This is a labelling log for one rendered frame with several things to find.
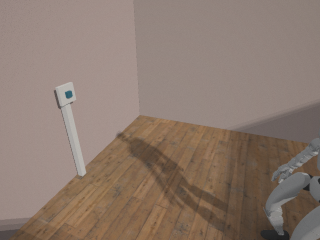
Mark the right robot shin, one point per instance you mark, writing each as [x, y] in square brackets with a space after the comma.
[276, 222]

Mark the button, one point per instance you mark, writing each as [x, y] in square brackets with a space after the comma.
[68, 94]

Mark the robot right forearm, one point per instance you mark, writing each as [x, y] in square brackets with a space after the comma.
[302, 157]

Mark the left robot thigh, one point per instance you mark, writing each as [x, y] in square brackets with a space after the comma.
[309, 227]

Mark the right robot upper arm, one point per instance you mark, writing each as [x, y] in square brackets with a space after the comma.
[316, 142]

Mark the right robot hand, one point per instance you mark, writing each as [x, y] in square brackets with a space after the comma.
[286, 171]

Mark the panel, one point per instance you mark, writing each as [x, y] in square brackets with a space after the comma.
[70, 124]

